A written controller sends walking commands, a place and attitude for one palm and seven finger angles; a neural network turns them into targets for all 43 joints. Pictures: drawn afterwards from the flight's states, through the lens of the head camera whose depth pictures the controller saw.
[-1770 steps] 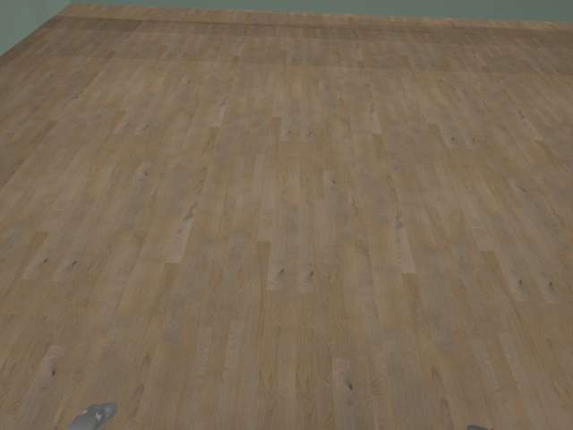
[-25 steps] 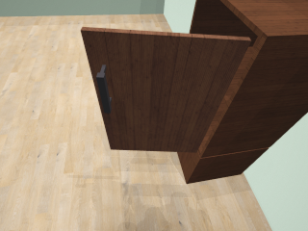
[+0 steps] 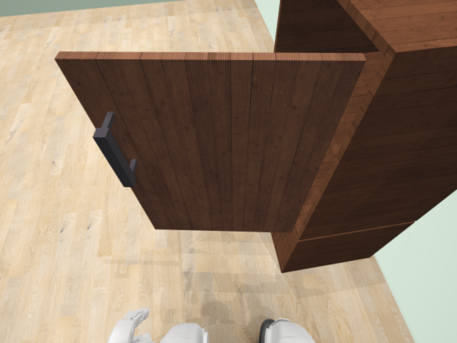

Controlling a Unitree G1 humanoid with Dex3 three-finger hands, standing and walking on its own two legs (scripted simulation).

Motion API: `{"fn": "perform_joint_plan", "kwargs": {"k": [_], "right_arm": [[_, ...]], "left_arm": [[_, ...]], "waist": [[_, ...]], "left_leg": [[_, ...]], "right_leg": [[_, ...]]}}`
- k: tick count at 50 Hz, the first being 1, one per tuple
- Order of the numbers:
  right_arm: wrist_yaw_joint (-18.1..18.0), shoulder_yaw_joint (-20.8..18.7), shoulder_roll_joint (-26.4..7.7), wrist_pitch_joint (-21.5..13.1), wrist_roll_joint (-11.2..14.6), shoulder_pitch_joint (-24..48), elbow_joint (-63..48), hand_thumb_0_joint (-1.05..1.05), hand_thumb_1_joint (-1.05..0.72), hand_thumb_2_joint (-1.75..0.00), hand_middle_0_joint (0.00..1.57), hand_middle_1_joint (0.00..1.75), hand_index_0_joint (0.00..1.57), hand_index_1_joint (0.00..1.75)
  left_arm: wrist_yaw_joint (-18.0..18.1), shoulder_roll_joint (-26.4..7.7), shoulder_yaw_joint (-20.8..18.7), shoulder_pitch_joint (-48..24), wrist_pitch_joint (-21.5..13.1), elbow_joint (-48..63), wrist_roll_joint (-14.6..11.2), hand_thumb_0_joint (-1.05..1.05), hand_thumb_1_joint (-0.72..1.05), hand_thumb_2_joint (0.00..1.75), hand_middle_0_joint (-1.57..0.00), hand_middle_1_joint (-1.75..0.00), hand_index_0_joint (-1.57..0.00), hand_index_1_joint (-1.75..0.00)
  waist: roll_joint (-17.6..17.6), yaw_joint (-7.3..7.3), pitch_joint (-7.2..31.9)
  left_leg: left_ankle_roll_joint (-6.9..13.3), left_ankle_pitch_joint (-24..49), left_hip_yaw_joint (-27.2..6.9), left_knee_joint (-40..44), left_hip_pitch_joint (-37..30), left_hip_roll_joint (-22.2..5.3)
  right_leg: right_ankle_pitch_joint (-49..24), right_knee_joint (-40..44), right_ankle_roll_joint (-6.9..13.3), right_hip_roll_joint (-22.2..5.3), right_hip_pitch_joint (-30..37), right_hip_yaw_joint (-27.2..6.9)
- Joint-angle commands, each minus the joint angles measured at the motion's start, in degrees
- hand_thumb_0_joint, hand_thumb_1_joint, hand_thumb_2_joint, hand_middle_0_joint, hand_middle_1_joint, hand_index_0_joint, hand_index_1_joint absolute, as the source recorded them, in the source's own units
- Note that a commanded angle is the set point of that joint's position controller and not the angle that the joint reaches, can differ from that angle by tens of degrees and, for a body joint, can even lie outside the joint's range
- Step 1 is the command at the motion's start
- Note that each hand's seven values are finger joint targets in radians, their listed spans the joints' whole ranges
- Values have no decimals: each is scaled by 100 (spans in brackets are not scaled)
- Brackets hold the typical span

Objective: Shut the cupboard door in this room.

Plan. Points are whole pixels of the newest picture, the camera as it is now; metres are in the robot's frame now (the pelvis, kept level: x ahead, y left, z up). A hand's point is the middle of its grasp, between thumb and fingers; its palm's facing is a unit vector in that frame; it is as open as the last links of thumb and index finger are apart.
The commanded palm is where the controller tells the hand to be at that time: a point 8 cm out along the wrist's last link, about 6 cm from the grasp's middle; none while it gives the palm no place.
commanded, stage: come to a stop and stand still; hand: left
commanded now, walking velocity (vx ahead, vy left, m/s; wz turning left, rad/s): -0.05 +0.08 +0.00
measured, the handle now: (120, 152) +0.42 +0.21 +0.08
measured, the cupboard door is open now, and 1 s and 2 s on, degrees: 79 79 79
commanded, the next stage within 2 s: look again from close up in 1.18 s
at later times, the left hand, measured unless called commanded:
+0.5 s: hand out of the picture -0.05 +0.25 -0.16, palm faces +0.01 -0.97 -0.23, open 7.4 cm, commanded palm none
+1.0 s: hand out of the picture -0.14 +0.20 -0.16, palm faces +0.00 -0.99 -0.15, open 7.4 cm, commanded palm none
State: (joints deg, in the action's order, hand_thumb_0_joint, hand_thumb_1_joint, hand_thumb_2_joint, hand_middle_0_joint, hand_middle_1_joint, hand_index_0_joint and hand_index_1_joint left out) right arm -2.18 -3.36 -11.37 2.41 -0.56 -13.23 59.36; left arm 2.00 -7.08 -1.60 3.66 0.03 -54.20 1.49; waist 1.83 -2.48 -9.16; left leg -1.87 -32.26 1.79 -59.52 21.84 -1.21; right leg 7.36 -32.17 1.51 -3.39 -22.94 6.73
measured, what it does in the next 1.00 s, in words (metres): walks backwards: left foot, then right foot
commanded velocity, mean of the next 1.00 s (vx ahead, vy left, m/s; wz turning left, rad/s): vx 0.00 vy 0.00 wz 0.00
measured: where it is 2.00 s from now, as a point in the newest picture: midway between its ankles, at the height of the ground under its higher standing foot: outside the picture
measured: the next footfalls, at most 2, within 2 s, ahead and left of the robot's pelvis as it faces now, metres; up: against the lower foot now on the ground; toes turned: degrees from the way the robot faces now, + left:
left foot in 0.16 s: +0.01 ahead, +0.13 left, +0.00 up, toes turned +1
right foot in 0.54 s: -0.10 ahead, -0.06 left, +0.00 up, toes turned -3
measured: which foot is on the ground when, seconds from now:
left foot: up 0.00-0.14, down 0.16-1.00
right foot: down 0.00-0.18, up 0.20-0.52, down 0.54-1.00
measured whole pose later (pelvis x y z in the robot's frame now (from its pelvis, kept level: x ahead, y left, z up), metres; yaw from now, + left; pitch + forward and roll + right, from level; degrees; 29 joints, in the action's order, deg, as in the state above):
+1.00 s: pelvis -0.11 +0.05 +0.02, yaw -2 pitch -2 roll +0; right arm -1.7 -1.0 -7.2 1.6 -1.0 -18.7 66.0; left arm 2.4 -5.5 -0.4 20.9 0.2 -64.1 1.0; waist 0.0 -1.0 -1.8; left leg 3.7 -5.1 6.3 -21.1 15.1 1.9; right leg 16.2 -25.0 0.5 0.0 -7.4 1.4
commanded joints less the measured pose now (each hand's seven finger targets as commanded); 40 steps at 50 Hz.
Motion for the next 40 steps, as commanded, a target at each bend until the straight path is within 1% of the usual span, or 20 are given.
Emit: {"fn": "perform_joint_plan", "kwargs": {"k": [1,5,7,8,9,10,11,13,15,17,20,23,25,26,28,29,30,33,37,40], "right_arm": [[106,-60,-99,61,-22,-859,-194,0,-90,-90,20,30,20,30],[140,-82,-79,-12,-23,-1084,-253,0,-90,-90,20,30,20,30],[147,-98,-187,-21,-39,-1528,-190,0,-90,-90,20,30,20,30],[140,-148,-472,-58,-95,-1448,-289,0,-90,-90,20,30,20,30],[116,-198,-891,-78,-173,-801,-627,0,-90,-90,20,30,20,30],[106,-164,-920,-76,-180,-21,-889,0,-90,-90,20,30,20,30],[71,-95,-709,-117,-172,339,-894,0,-90,-90,20,30,20,30],[25,-46,-604,-187,-133,510,-956,0,-90,-90,20,30,20,30],[-3,-21,-535,-248,-92,172,-814,0,-90,-90,20,30,20,30],[-33,0,-488,-267,-82,-314,-596,0,-90,-90,20,30,20,30],[-64,13,-469,-260,-78,-682,-343,0,-90,-90,20,30,20,30],[-45,31,-553,-239,-57,-667,-212,0,-90,-90,20,30,20,30],[-20,58,-468,-240,-5,-513,-149,0,-90,-90,20,30,20,30],[5,78,-331,-236,24,-518,-124,0,-90,-90,20,30,20,30],[37,139,-150,-215,27,-433,-99,0,-90,-90,20,30,20,30],[62,151,-126,-219,-3,-507,-24,0,-90,-90,20,30,20,30],[68,149,-138,-202,-22,-515,58,0,-90,-90,20,30,20,30],[60,163,-257,-218,-3,-587,255,0,-90,-90,20,30,20,30],[59,185,-204,-165,-10,-591,411,0,-90,-90,20,30,20,30],[59,167,-197,-143,-15,-607,443,0,-90,-90,20,30,20,30]], "left_arm": [[117,-1349,-398,556,58,341,39,0,90,90,-20,-30,-20,-30],[69,-1345,-410,437,156,408,72,0,90,90,-20,-30,-20,-30],[12,-1236,-385,294,248,499,13,0,90,90,-20,-30,-20,-30],[-7,-928,-341,339,300,571,-39,0,90,90,-20,-30,-20,-30],[-11,-601,-309,340,347,642,-92,0,90,90,-20,-30,-20,-30],[5,-771,-332,493,385,607,-41,0,90,90,-20,-30,-20,-30],[-13,-838,-379,667,407,408,11,0,90,90,-20,-30,-20,-30],[-51,-743,-398,1242,345,177,26,0,90,90,-20,-30,-20,-30],[-53,-680,-318,1301,246,76,-10,0,90,90,-20,-30,-20,-30],[-28,-633,-250,1113,200,111,-54,0,90,90,-20,-30,-20,-30],[-7,-600,-158,973,201,68,-61,0,90,90,-20,-30,-20,-30],[26,-556,-102,1415,217,-241,-84,0,90,90,-20,-30,-20,-30],[54,-578,-79,1845,158,-500,-68,0,90,90,-20,-30,-20,-30],[79,-662,-83,1961,124,-610,-60,0,90,90,-20,-30,-20,-30],[85,-817,-45,1847,75,-652,-73,0,90,90,-20,-30,-20,-30],[77,-804,-28,1792,58,-665,-76,0,90,90,-20,-30,-20,-30],[85,-720,-15,1712,-7,-686,-76,0,90,90,-20,-30,-20,-30],[97,-575,50,1666,-30,-692,-100,0,90,90,-20,-30,-20,-30],[99,-514,60,1861,23,-796,-77,0,90,90,-20,-30,-20,-30],[92,-489,52,2078,31,-858,-51,0,90,90,-20,-30,-20,-30]], "waist": [[-903,245,1477],[-1106,95,1334],[-905,-141,1005],[374,-148,732],[1952,-59,237],[1530,172,73],[1188,350,154],[283,530,485],[-92,392,820],[205,171,1125],[494,3,1120],[429,135,1142],[208,329,1139],[-113,301,1088],[-636,184,675],[-585,134,745],[-1125,102,760],[-733,98,616],[-191,164,39],[-61,234,-21]], "left_leg": [[-22,366,-50,177,-351,-79],[60,836,212,1767,-1076,85],[186,1236,181,3131,-1788,126],[506,424,-982,4106,-1387,-616],[965,-249,-2391,5316,152,-1831],[1235,-147,-2388,5517,1143,-2003],[1104,265,-1772,5448,1273,-1566],[1016,1526,-994,4719,389,-1120],[1069,2803,-721,4362,-862,-994],[1178,3608,-929,4200,-1795,-1106],[1272,4120,-1206,4263,-2212,-1311],[1118,3700,-1315,4419,-1831,-1264],[801,3093,-1092,4253,-1361,-983],[520,2597,-858,4189,-952,-708],[187,2138,-363,3939,-1058,-225],[168,2432,-309,3906,-1399,-191],[247,2571,-306,3792,-1482,-254],[324,2685,-412,4016,-1657,-459],[348,1546,-610,4445,-1142,-472],[356,1047,-674,4608,-893,-483]], "right_leg": [[-1157,1320,1046,-1682,532,-1501],[933,1476,718,-1344,10,-1492],[2008,1116,201,-920,-758,-1159],[2315,-27,-86,-302,-1209,-706],[2235,-1723,-333,394,-1059,-240],[2010,-2482,-233,148,-474,-891],[1543,-3068,-230,241,-253,-1108],[1197,-3767,-261,330,-411,-956],[1236,-3170,-312,259,-747,-824],[1570,-2310,-370,180,-687,-750],[2040,-1003,-346,98,-192,-633],[1733,76,-247,167,745,-576],[721,1256,-156,88,1560,-615],[400,1475,-6,-158,1903,-942],[489,1622,388,-808,1179,-1512],[406,1559,442,-807,959,-1496],[211,1537,372,-616,911,-1430],[447,1424,131,-393,776,-1189],[1303,1473,84,-212,586,-1131],[1471,1452,77,-134,643,-1074]]}}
